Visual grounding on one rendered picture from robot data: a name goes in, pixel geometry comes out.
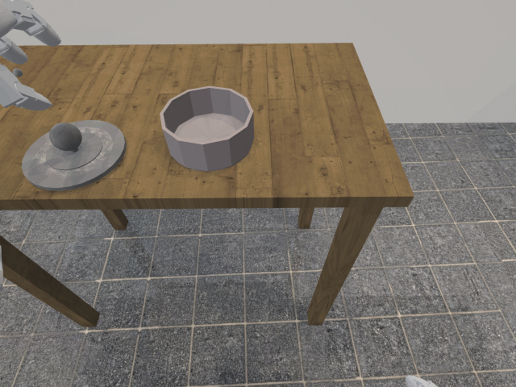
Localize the table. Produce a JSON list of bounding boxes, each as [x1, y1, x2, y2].
[[0, 43, 414, 327]]

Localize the lid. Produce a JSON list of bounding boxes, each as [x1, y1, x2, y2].
[[22, 120, 127, 191]]

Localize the pot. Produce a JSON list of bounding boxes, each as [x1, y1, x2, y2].
[[160, 86, 254, 172]]

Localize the knob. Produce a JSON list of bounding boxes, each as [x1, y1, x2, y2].
[[49, 123, 82, 151]]

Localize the robot left hand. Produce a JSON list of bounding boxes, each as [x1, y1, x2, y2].
[[0, 0, 61, 110]]

